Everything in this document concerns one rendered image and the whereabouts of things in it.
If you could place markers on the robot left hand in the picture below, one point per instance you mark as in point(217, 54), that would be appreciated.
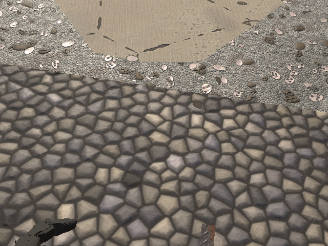
point(45, 230)

